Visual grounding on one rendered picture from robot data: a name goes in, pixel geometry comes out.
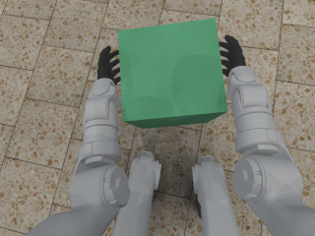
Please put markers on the robot left forearm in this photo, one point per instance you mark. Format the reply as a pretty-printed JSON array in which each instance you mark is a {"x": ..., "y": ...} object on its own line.
[{"x": 100, "y": 139}]

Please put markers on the robot right hand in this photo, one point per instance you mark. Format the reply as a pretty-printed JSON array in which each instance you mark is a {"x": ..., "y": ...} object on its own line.
[{"x": 234, "y": 55}]

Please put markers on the left robot upper arm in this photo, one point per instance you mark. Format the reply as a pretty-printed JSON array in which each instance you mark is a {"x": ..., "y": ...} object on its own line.
[{"x": 96, "y": 196}]

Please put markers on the left robot shin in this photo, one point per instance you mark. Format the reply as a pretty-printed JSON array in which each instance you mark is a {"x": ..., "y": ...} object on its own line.
[{"x": 143, "y": 153}]

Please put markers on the carton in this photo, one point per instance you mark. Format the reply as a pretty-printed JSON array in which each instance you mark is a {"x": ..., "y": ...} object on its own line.
[{"x": 171, "y": 75}]

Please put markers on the robot left thigh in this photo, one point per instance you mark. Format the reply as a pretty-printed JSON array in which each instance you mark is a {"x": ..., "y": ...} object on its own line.
[{"x": 134, "y": 218}]

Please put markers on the robot left hand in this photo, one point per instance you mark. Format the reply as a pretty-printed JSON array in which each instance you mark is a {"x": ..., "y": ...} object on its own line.
[{"x": 104, "y": 70}]

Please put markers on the robot right forearm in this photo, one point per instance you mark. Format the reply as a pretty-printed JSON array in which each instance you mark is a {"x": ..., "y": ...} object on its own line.
[{"x": 255, "y": 127}]

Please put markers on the right robot upper arm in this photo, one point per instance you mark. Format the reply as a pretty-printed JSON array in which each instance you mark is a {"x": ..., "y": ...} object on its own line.
[{"x": 272, "y": 187}]

